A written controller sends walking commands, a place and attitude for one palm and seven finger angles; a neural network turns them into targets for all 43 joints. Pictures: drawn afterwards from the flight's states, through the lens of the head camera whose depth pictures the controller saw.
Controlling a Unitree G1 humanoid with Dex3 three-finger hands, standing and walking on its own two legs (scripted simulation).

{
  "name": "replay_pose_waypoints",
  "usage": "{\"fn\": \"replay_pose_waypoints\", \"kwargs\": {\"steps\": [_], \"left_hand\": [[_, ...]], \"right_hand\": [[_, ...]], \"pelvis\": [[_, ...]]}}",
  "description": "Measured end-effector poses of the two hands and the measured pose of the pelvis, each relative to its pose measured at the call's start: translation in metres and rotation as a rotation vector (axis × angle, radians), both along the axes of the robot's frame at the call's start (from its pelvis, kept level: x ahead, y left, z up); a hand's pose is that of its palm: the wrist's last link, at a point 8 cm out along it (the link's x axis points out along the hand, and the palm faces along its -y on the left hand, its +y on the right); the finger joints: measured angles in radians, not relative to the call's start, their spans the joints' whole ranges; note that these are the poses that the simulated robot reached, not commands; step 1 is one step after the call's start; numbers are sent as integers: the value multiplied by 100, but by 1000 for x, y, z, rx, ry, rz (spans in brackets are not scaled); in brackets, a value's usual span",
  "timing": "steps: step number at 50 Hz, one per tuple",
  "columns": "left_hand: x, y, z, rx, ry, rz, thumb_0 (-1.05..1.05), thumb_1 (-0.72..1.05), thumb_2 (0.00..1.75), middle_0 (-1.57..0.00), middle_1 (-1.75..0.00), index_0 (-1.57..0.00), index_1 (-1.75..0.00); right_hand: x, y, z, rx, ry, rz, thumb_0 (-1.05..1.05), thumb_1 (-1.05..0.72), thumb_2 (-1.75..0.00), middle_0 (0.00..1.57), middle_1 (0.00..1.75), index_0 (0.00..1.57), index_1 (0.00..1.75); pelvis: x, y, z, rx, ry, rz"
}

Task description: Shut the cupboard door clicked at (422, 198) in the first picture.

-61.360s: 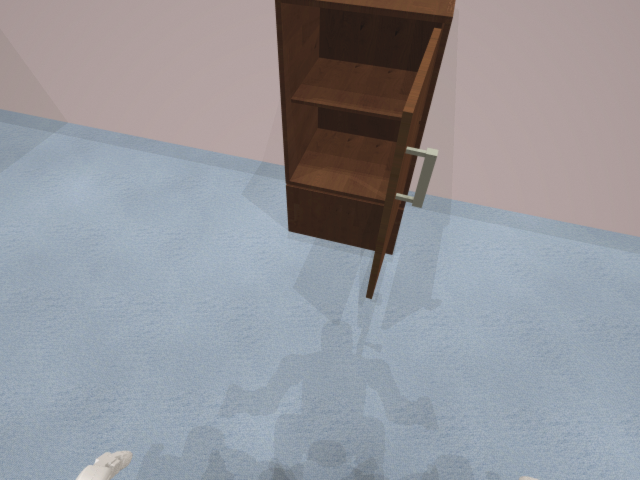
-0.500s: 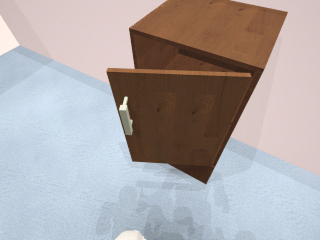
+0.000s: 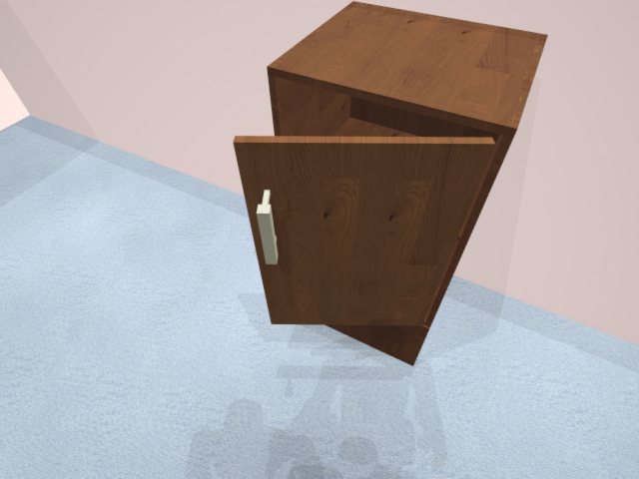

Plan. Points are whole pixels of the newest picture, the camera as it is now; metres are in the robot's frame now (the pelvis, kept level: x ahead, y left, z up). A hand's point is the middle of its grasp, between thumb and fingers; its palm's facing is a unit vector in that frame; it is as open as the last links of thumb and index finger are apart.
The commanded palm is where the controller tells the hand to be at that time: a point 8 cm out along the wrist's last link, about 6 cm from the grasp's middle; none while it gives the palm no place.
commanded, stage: come to a stop and stand still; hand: left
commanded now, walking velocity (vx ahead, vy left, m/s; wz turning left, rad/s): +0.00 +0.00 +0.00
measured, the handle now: (269, 227) +0.54 +0.13 -0.05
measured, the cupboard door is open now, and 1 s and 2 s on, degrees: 27 27 27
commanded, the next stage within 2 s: look again from close up in 0.40 s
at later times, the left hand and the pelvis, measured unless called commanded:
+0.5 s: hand out of the picture -0.03 +0.15 -0.18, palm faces +0.04 -0.99 -0.14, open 7.4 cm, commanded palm none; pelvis -0.01 -0.01 +0.00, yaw +1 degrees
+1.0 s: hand out of the picture +0.02 +0.19 -0.18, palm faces +0.02 -0.98 -0.21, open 7.4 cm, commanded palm none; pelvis +0.01 +0.01 -0.01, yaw +1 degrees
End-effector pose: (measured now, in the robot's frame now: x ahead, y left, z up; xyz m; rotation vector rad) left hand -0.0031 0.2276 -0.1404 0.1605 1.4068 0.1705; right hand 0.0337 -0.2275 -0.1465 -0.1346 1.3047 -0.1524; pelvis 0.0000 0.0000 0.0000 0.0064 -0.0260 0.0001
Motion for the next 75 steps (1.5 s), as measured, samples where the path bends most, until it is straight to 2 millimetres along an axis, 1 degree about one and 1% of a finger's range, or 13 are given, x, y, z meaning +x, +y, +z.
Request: {"fn": "replay_pose_waypoints", "kwargs": {"steps": [6, 12, 16, 20, 25, 30, 35, 39, 47, 56, 63, 71, 75], "left_hand": [[-1, -14, -5, -35, -30, -7, 0, 90, 90, -20, -29, -20, -30], [-10, -20, -10, -51, -16, -6, 1, 92, 90, -20, -29, -20, -30], [-19, -23, -10, -61, 5, 2, 1, 91, 90, -20, -29, -20, -30], [-27, -26, -10, -68, 31, 10, 0, 91, 90, -20, -29, -20, -30], [-34, -29, -11, -74, 53, 21, 0, 91, 90, -20, -29, -20, -30], [-31, -23, -11, -53, 15, -2, 0, 90, 90, -20, -29, -20, -30], [-17, -7, -9, -16, -32, 1, 0, 90, 90, -20, -29, -20, -30], [-4, 5, -7, 5, -67, -5, 0, 90, 90, -20, -29, -20, -30], [14, 12, -7, 3, -87, -21, 0, 90, 90, -20, -29, -19, -30], [17, 8, -10, -18, -69, -24, 0, 90, 90, -20, -29, -20, -30], [12, 2, -15, -36, -27, -30, 0, 90, 90, -20, -29, -20, -30], [11, -17, -12, -21, 15, -10, 0, 90, 90, -20, -29, -19, -30], [7, -30, -13, -22, 22, 31, 0, 90, 90, -20, -29, -19, -30]], "right_hand": [[-45, -4, 3, -7, 83, -20, 0, -92, -90, 20, 30, 20, 30], [-83, -4, 7, -15, 168, -40, 0, -92, -90, 20, 30, 20, 30], [-97, 0, 8, -10, 206, -46, 0, -91, -90, 20, 30, 20, 30], [-101, 5, 7, 0, 218, -50, 0, -91, -90, 20, 30, 20, 30], [-92, 12, 6, 12, 200, -46, 0, -91, -90, 20, 30, 20, 30], [-64, 17, -5, 34, 115, -7, 1, -91, -90, 20, 30, 20, 30], [-38, 19, -12, 27, 45, 18, 2, -94, -90, 20, 30, 20, 30], [-23, 17, -10, 15, 8, 23, 2, -95, -90, 20, 30, 20, 30], [-3, 12, 0, -11, -22, 39, 1, -93, -90, 20, 30, 20, 30], [6, 9, 5, -26, -14, 46, 1, -92, -90, 20, 30, 20, 30], [6, 5, 3, -24, 5, 26, 1, -91, -90, 20, 30, 20, 30], [2, -20, -6, -16, 59, -3, 1, -91, -90, 20, 30, 20, 30], [18, -31, -4, -29, 81, 18, 1, -91, -90, 20, 30, 20, 30]], "pelvis": [[-8, -5, 2, -1, -19, 1], [-14, -8, 2, -5, -14, 5], [-16, -8, 2, -7, -8, 8], [-16, -8, 2, -7, -3, 8], [-14, -7, 2, -7, 0, 9], [-13, 0, -4, -29, 6, 20], [-6, 8, -9, -21, 2, 24], [-1, 11, -9, -11, 2, 18], [4, 12, -7, -4, 9, 9], [8, 10, -5, -6, 10, 8], [15, 4, -7, 4, 14, 1], [32, -20, -11, -3, 39, 0], [45, -28, -11, -6, 44, 14]]}}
